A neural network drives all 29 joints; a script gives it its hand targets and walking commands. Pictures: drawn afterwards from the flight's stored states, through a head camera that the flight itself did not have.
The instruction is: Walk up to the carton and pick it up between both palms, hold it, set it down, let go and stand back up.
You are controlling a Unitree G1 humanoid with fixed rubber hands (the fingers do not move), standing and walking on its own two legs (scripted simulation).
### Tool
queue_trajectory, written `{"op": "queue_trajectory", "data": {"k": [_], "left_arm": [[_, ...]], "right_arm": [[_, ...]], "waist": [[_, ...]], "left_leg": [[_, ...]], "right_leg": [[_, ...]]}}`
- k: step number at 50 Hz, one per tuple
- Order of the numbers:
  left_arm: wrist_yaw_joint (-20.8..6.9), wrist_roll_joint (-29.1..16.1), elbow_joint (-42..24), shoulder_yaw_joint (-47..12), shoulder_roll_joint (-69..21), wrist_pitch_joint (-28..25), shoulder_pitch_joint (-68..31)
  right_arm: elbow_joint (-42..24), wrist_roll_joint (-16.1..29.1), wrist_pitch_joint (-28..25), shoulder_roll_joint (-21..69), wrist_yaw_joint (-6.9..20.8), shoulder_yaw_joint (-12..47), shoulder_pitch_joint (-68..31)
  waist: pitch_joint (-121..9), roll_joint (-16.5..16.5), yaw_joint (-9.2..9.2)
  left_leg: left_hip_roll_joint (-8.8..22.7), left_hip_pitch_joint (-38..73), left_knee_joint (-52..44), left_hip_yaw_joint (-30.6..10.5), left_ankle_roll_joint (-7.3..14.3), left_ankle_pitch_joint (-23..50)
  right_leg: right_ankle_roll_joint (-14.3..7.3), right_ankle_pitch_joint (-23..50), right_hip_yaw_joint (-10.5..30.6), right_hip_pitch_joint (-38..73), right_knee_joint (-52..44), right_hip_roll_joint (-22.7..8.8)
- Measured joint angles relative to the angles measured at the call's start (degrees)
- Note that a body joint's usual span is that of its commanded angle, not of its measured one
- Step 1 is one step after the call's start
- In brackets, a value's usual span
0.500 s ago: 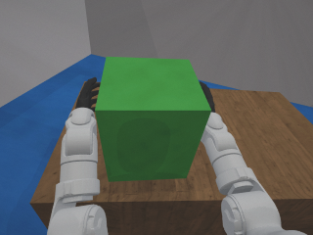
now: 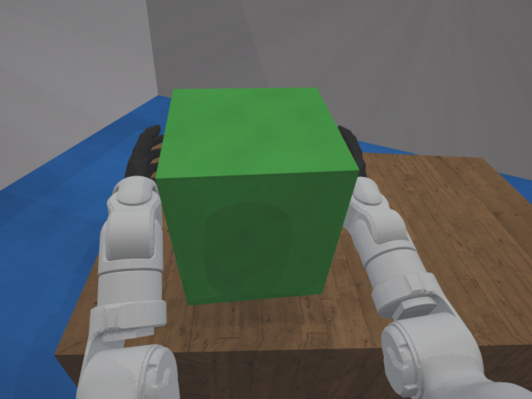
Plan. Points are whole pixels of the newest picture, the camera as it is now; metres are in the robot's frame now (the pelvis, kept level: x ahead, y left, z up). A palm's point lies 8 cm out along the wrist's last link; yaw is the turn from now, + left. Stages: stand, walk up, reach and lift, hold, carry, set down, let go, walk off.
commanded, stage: reach and lift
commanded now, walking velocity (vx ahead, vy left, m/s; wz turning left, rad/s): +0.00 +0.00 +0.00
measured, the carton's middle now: (251, 197) +0.37 +0.00 +0.17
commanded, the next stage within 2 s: hold in 0.32 s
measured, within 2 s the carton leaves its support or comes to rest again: neither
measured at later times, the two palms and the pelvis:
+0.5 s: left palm (139, 173) +0.35 +0.15 +0.22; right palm (359, 170) +0.36 -0.15 +0.22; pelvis -0.01 +0.00 +0.00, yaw +0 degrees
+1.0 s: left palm (134, 165) +0.35 +0.15 +0.24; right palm (361, 160) +0.36 -0.15 +0.24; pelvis -0.01 +0.00 +0.00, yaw +0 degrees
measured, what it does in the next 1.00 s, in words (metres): stands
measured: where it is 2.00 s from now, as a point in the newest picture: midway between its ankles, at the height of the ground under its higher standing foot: outside the picture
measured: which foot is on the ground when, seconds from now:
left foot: down 0.00-1.00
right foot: down 0.00-1.00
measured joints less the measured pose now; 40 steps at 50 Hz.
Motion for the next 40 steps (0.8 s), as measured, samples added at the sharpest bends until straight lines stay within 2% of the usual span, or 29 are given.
{"op": "queue_trajectory", "data": {"k": [15,31,40], "left_arm": [[0.35,-0.92,-3.75,-0.6,0.06,3.11,0.98],[-0.67,-0.71,-0.66,1.83,0.57,5.23,-2.95],[-1.01,-0.62,-0.36,2.02,1.05,6.29,-3.71]], "right_arm": [[-3.69,3.03,3.53,-1.26,-1.21,2.13,0.21],[-1.42,1.66,7.36,-1.02,-1.29,0.46,-3.89],[-0.65,1.71,8.44,-0.76,-1.39,-0.2,-5.11]], "waist": [[-0.09,1.17,-0.4],[-1.65,1.11,0.0],[-2.41,0.92,-0.5]], "left_leg": [[0.27,0.12,0.75,0.29,-0.04,-0.44],[0.56,-0.55,0.15,0.02,-0.18,0.81],[0.61,-1.06,0.6,-0.15,-0.26,0.81]], "right_leg": [[0.05,0.17,0.33,0.4,-0.16,0.24],[-0.43,0.67,0.11,-0.83,0.54,0.56],[-0.49,0.68,-0.04,-1.24,0.89,0.62]]}}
